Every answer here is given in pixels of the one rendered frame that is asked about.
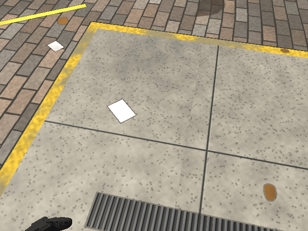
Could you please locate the robot left hand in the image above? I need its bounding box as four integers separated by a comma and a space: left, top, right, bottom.
25, 217, 72, 231

